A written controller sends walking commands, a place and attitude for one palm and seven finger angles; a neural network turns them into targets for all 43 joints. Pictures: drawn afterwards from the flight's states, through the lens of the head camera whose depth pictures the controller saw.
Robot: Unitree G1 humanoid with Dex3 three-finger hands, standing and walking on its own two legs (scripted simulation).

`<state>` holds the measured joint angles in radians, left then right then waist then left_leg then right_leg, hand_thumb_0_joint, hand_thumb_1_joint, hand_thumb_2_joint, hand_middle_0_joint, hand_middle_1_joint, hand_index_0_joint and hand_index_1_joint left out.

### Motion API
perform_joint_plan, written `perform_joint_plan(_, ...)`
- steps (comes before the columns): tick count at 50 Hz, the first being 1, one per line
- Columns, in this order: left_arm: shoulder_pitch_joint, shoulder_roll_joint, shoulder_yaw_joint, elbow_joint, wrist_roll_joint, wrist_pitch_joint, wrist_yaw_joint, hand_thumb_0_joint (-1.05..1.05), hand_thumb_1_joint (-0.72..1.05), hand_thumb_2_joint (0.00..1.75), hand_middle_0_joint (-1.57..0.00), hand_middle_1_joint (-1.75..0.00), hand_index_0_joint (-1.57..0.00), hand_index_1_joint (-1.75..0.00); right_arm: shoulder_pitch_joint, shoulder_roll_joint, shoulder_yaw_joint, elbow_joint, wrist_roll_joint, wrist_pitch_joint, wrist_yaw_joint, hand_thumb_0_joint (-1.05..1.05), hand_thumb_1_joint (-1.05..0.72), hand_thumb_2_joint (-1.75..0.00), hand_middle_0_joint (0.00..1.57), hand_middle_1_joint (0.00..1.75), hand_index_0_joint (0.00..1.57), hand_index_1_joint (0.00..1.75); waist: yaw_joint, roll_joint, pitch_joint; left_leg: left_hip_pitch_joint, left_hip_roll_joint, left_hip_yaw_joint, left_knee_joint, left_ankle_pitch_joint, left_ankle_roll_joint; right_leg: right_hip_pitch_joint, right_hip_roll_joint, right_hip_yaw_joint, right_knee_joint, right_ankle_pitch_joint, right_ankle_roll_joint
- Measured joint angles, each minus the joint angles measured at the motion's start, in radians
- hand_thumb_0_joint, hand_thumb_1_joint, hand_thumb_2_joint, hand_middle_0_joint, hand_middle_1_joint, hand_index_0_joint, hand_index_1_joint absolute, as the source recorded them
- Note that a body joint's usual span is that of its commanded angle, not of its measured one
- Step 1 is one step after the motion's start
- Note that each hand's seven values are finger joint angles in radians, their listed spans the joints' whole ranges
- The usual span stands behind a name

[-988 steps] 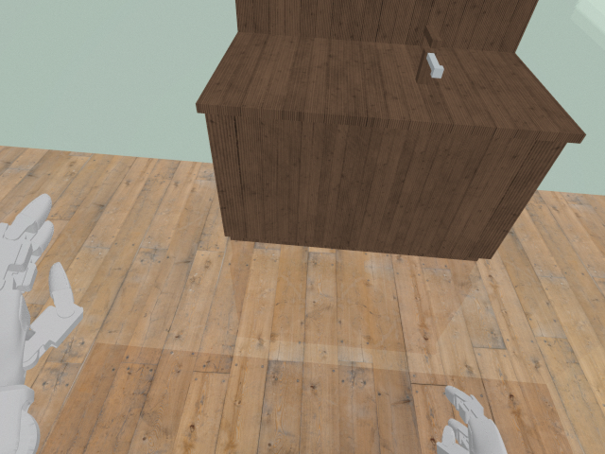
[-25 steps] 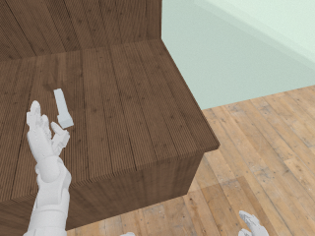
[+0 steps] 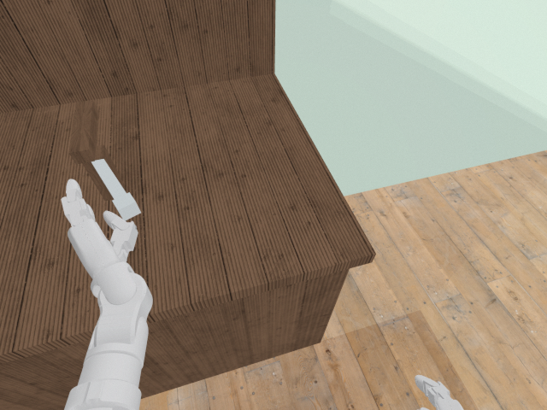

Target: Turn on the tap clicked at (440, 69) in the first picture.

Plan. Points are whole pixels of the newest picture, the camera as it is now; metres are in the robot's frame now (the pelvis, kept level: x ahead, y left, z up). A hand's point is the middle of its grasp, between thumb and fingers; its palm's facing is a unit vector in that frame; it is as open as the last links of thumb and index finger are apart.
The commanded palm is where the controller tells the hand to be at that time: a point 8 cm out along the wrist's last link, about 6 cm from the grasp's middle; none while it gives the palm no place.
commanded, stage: push the lever round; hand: left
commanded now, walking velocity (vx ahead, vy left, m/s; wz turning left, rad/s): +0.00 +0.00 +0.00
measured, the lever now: (126, 206) +0.39 +0.25 +0.07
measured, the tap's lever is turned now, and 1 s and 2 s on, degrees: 22 53 84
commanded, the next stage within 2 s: lift the hand up off the lever in 1.82 s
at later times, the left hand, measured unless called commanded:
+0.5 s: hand (158, 211) +0.39 +0.20 +0.06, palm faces +0.73 -0.68 -0.07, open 7.7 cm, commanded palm +0.34 +0.22 +0.06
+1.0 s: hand (180, 195) +0.43 +0.18 +0.06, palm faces +0.78 -0.61 -0.11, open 7.5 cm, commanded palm +0.37 +0.19 +0.06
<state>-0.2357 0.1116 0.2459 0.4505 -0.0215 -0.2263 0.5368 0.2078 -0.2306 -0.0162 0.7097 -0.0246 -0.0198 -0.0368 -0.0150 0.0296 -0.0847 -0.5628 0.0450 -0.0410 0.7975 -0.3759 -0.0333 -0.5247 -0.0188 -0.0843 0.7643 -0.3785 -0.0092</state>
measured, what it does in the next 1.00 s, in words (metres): stands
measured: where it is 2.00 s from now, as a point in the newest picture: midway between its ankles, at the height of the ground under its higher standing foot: outside the picture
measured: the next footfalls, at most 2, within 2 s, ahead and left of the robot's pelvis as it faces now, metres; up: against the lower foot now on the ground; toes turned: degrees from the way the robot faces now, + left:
none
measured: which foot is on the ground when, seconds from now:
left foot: down 0.00-1.00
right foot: down 0.00-1.00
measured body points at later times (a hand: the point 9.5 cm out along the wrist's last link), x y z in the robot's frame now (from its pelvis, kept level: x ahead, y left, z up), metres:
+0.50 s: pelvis +0.00 +0.00 +0.00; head +0.04 +0.00 +0.45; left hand +0.35 +0.23 +0.07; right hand +0.13 -0.24 -0.12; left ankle +0.01 +0.14 -0.71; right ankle +0.00 -0.12 -0.71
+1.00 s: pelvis +0.01 +0.00 +0.00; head +0.05 +0.00 +0.44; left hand +0.38 +0.21 +0.07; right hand +0.11 -0.25 -0.13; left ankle +0.01 +0.14 -0.71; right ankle +0.00 -0.12 -0.71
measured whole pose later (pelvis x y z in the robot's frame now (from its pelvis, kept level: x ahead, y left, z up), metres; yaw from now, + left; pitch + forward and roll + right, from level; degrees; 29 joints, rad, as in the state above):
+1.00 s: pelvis +0.01 +0.00 +0.00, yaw +0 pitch +12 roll -1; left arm -0.59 -0.01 0.28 0.75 0.12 -0.15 0.90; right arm 0.20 -0.20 -0.05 0.78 -0.10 0.03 0.03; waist -0.05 0.03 -0.13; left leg -0.65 0.05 -0.05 0.82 -0.39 -0.04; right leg -0.61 -0.02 -0.09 0.79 -0.39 -0.02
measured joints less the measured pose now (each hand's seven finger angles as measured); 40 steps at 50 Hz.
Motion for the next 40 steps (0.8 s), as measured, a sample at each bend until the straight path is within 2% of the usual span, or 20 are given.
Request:
perform_joint_plan(15,-0.100,-0.053,-0.033,0.080,0.053,0.021,0.133,0.00,0.93,0.91,-0.15,-0.15,-0.15,-0.15,-0.023,0.017,-0.002,0.023,-0.015,0.014,0.003,0.01,-0.90,-0.90,0.20,0.30,0.20,0.30,-0.004,-0.005,-0.002,-0.010,-0.005,-0.002,-0.001,0.005,0.003,-0.008,-0.004,-0.002,-0.002,0.004,0.003)
perform_joint_plan(40,-0.279,-0.114,-0.001,0.234,0.120,0.057,0.316,-0.01,0.94,0.91,-0.15,-0.15,-0.15,-0.15,-0.012,0.032,-0.023,0.055,-0.062,0.048,0.046,0.01,-0.90,-0.90,0.20,0.30,0.20,0.30,-0.024,-0.005,-0.030,-0.062,-0.001,-0.003,0.017,-0.005,-0.002,-0.061,-0.001,-0.001,0.016,-0.006,-0.001)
